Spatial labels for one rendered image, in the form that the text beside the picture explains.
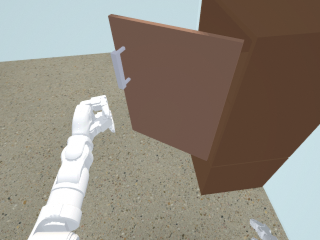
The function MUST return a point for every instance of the right robot hand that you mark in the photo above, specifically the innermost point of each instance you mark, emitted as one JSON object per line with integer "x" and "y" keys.
{"x": 262, "y": 230}

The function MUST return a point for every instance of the left robot forearm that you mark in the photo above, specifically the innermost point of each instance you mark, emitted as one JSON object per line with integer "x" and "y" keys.
{"x": 62, "y": 213}

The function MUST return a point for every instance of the left robot hand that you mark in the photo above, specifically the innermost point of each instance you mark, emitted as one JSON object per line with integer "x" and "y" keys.
{"x": 86, "y": 123}

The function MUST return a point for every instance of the handle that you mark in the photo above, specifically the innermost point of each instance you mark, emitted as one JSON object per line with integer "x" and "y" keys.
{"x": 118, "y": 68}

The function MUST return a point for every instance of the cupboard door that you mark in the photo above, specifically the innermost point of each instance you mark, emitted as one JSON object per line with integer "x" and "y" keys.
{"x": 179, "y": 80}

